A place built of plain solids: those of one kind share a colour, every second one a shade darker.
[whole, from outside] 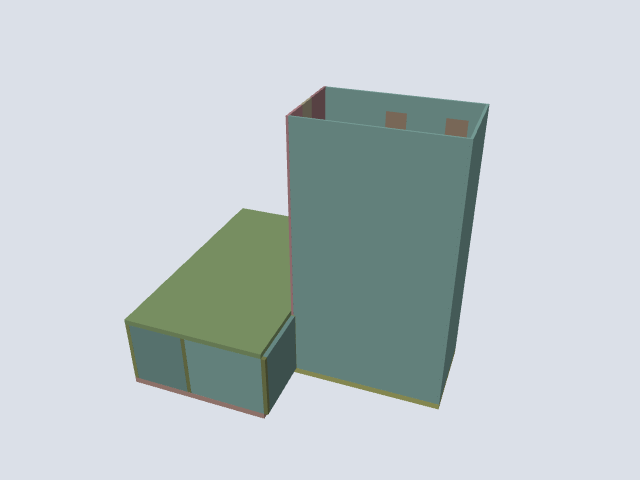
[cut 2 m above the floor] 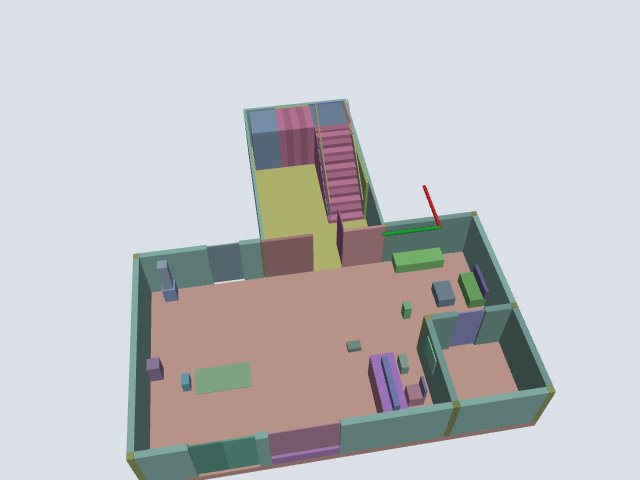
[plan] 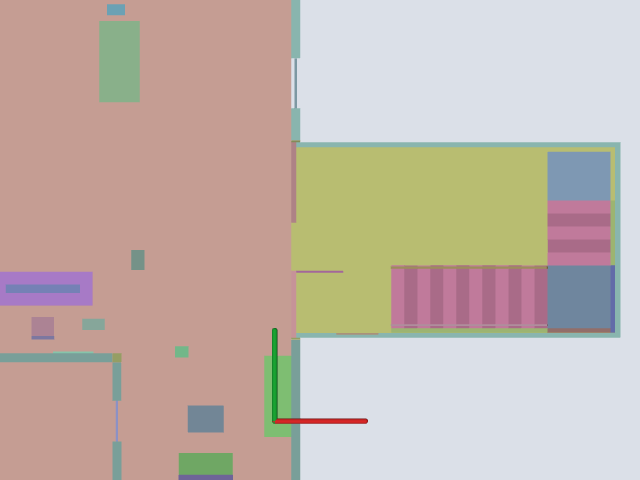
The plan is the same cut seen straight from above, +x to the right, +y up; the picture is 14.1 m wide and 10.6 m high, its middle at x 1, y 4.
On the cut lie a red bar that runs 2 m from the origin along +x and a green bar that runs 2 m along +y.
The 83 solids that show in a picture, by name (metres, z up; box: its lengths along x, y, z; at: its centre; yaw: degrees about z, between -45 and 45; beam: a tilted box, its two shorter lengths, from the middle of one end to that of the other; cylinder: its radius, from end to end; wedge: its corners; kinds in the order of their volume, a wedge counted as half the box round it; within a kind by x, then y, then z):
{
 "wall_1": {"box": [0.2, 2.6, 3.2], "at": [-6.38, 0.0, 1.6]},
 "wall_2": {"box": [0.2, 3.19, 3.2], "at": [-6.38, 3.09, 1.6]},
 "wall_3": {"box": [0.2, 0.35, 3.2], "at": [-6.38, 6.86, 1.6]},
 "wall_4": {"box": [0.2, 1.41, 3.2], "at": [-6.38, 9.54, 1.6]},
 "wall_5": {"box": [2.7, 0.2, 3.2], "at": [-4.93, -1.4, 1.6]},
 "wall_6": {"box": [2.7, 0.2, 3.2], "at": [-4.93, 1.4, 1.6]},
 "wall_7": {"box": [0.2, 0.85, 3.2], "at": [-3.48, -0.88, 1.6]},
 "wall_8": {"box": [0.2, 0.85, 3.2], "at": [-3.48, 0.87, 1.6]},
 "wall_9": {"box": [6.65, 0.2, 3.2], "at": [-2.96, 10.35, 1.6]},
 "wall_10": {"box": [3.75, 0.2, 3.2], "at": [-1.51, -1.4, 1.6]},
 "wall_11": {"box": [0.2, 3.1, 3.2], "at": [0.47, 0.25, 1.6]},
 "wall_12": {"box": [0.2, 0.71, 3.2], "at": [0.47, 6.56, 1.6]},
 "wall_13": {"box": [0.2, 2.24, 3.2], "at": [0.47, 9.13, 1.6]},
 "wall_14": {"box": [7.04, 0.11, 12.86], "at": [4.0, 1.9, 6.43]},
 "wall_15": {"box": [7.04, 0.11, 12.86], "at": [4.0, 6.1, 6.43]},
 "wall_16": {"box": [0.12, 4.32, 12.86], "at": [7.58, 4.0, 6.43]},
 "lobby_floor_slab_1": {"box": [6.85, 11.95, 0.3], "at": [-3.06, 4.47, -0.15]},
 "lobby_ceiling_slab_1": {"box": [6.85, 11.95, 0.25], "at": [-3.06, 4.47, 3.32]},
 "tread_slab_1": {"box": [0.29, 1.39, 0.17], "at": [2.72, 2.75, 0.09]},
 "tread_slab_2": {"box": [0.29, 1.39, 0.35], "at": [3.01, 2.75, 0.17]},
 "tread_slab_3": {"box": [0.29, 1.39, 0.52], "at": [3.29, 2.75, 0.26]},
 "tread_slab_4": {"box": [0.29, 1.39, 0.7], "at": [3.58, 2.75, 0.35]},
 "tread_slab_5": {"box": [0.29, 1.39, 0.87], "at": [3.87, 2.75, 0.44]},
 "tread_slab_6": {"box": [0.29, 1.39, 1.05], "at": [4.15, 2.75, 0.53]},
 "tread_slab_7": {"box": [0.29, 1.39, 1.22], "at": [4.44, 2.75, 0.61]},
 "tread_slab_8": {"box": [0.29, 1.39, 1.4], "at": [4.73, 2.75, 0.7]},
 "tread_slab_9": {"box": [0.29, 1.39, 1.58], "at": [5.02, 2.75, 0.79]},
 "tread_slab_10": {"box": [0.29, 1.39, 1.75], "at": [5.31, 2.75, 0.88]},
 "tread_slab_11": {"box": [0.29, 1.39, 1.93], "at": [5.6, 2.75, 0.96]},
 "tread_slab_12": {"box": [0.29, 1.39, 2.1], "at": [5.88, 2.75, 1.05]},
 "tread_slab_13": {"box": [1.39, 0.29, 2.45], "at": [6.72, 3.58, 1.23]},
 "tread_slab_14": {"box": [1.39, 0.29, 2.63], "at": [6.72, 3.87, 1.31]},
 "tread_slab_15": {"box": [1.39, 0.29, 2.8], "at": [6.72, 4.16, 1.4]},
 "tread_slab_16": {"box": [1.39, 0.29, 2.98], "at": [6.72, 4.44, 1.49]},
 "tread_slab_17": {"box": [1.39, 0.29, 3.15], "at": [6.72, 4.73, 1.58]},
 "floor_slab_1": {"box": [7.27, 4.32, 0.3], "at": [4.0, 4.0, -0.15]},
 "landing_slab_1": {"box": [1.4, 1.39, 2.28], "at": [6.72, 2.75, 1.14]},
 "landing_slab_2": {"box": [1.39, 1.08, 3.33], "at": [6.72, 5.41, 1.67]},
 "wall_wall_1": {"box": [3.45, 0.1, 12.39], "at": [4.3, 2.0, 6.19]},
 "wall_wall_2": {"box": [0.1, 1.43, 12.39], "at": [7.47, 4.16, 6.19]},
 "wall_cheek_1": {"box": [0.11, 1.48, 12.86], "at": [0.42, 2.58, 6.43]},
 "wall_cheek_2": {"box": [0.11, 1.78, 12.86], "at": [0.42, 5.27, 6.43]},
 "wall_land_far_wall_1": {"box": [0.1, 1.49, 12.39], "at": [7.47, 2.7, 6.19]},
 "lobby_desk_body_1": {"box": [2.2, 0.75, 1.1], "at": [-5.12, 2.92, 0.55]},
 "wall_land_wall_1": {"box": [1.39, 0.1, 12.39], "at": [6.72, 2.0, 6.19]},
 "wall_head_1": {"box": [0.11, 1.06, 10.74], "at": [0.42, 3.85, 7.48]},
 "wallpost_1": {"box": [0.2, 0.2, 3.2], "at": [-6.38, -1.4, 1.6]},
 "wallpost_2": {"box": [0.2, 0.2, 3.2], "at": [-6.38, 1.4, 1.6]},
 "wallpost_3": {"box": [0.2, 0.2, 3.2], "at": [-6.38, 10.35, 1.6]},
 "wallpost_4": {"box": [0.2, 0.2, 3.2], "at": [-3.48, -1.4, 1.6]},
 "wallpost_5": {"box": [0.2, 0.2, 3.2], "at": [-3.48, 1.4, 1.6]},
 "wallpost_6": {"box": [0.2, 0.2, 3.2], "at": [0.47, -1.4, 1.6]},
 "wallpost_7": {"box": [0.2, 0.046, 3.2], "at": [0.47, 1.82, 1.6]},
 "wallpost_8": {"box": [0.2, 0.046, 3.2], "at": [0.47, 6.18, 1.6]},
 "lobby_seats_seat_1": {"box": [1.2, 0.6, 0.45], "at": [-1.52, -1.0, 0.22]},
 "lobby_seats_seat_2": {"box": [0.6, 1.8, 0.45], "at": [0.07, 0.55, 0.22]},
 "door_leaf_1": {"box": [0.94, 0.045, 2.09], "at": [1.82, 1.93, 1.05]},
 "door_leaf_2": {"box": [0.94, 0.045, 2.09], "at": [3.77, 6.07, 11.03]},
 "door_leaf_3": {"box": [0.94, 0.045, 2.09], "at": [6.42, 6.07, 11.03]},
 "lobby_entrance_leaf_1": {"box": [0.05, 0.9, 2.4], "at": [-6.38, 7.49, 1.2]},
 "lobby_entrance_leaf_2": {"box": [0.05, 0.9, 2.4], "at": [-6.38, 8.39, 1.2]},
 "lobby_table_top_1": {"box": [0.8, 0.6, 0.42], "at": [-1.52, 0.05, 0.21]},
 "wall_sill_lobby_glazing_1": {"box": [0.2, 2.0, 0.45], "at": [-6.38, 5.69, 0.22]},
 "lobby_lift_leaf_1": {"box": [0.06, 1.1, 2.1], "at": [0.47, 7.46, 1.05]},
 "lobby_planter_box_1": {"box": [0.45, 0.45, 0.65], "at": [0.09, 9.53, 0.32]},
 "lobby_planter_plant_1": {"box": [0.33, 0.33, 1.2], "at": [0.09, 9.53, 1.25]},
 "lobby_bin_body_1": {"box": [0.4, 0.4, 0.75], "at": [-2.98, 10.03, 0.37]},
 "lobby_desk_chair_seat_1": {"box": [0.5, 0.5, 0.48], "at": [-5.12, 2.05, 0.24]},
 "lobby_glazing_pane_1": {"box": [0.03, 2.0, 1.95], "at": [-6.38, 5.69, 1.42]},
 "lobby_runner_top_1": {"box": [0.9, 1.8, 0.07], "at": [-3.43, 7.94, -0.02]},
 "lobby_desk_screen_1": {"box": [1.64, 0.19, 0.35], "at": [-5.12, 2.92, 1.31]},
 "door_front_leaf_open_1": {"box": [1.04, 0.045, 2.1], "at": [0.99, 3.3, 1.05]},
 "lobby_office_door_leaf_1": {"box": [0.05, 0.9, 2.1], "at": [-3.48, 0.0, 1.05]},
 "lobby_parcel_box_1": {"box": [0.5, 0.25, 0.45], "at": [-4.0, 2.13, 0.22]},
 "lobby_parcel_box_2": {"box": [0.3, 0.45, 0.2], "at": [-3.02, 3.56, 0.1]},
 "lobby_desk_counter_1": {"box": [2.2, 0.75, 0.04], "at": [-5.12, 2.92, 1.12]},
 "lobby_seats_back_1": {"box": [1.2, 0.12, 0.4], "at": [-1.52, -1.24, 0.65]},
 "lobby_wet_floor_sign_body_1": {"box": [0.3, 0.25, 0.62], "at": [-2.05, 1.53, 0.31]},
 "lobby_left_box_1": {"box": [0.4, 0.25, 0.45], "at": [-3.51, 9.09, 0.22]},
 "lobby_board_panel_1": {"box": [0.9, 0.04, 0.8], "at": [-4.45, 1.52, 1.4]},
 "lobby_desk_chair_back_1": {"box": [0.5, 0.08, 0.47], "at": [-5.12, 1.84, 0.71]},
 "rail_top_1": {"beam": [0.06, 0.06], "from": [2.58, 3.39, 1.1], "to": [6.02, 3.39, 3.2]},
 "handrail_rail_1": {"beam": [0.045, 0.045], "from": [2.58, 2.12, 1.1], "to": [6.02, 2.12, 3.2]}
}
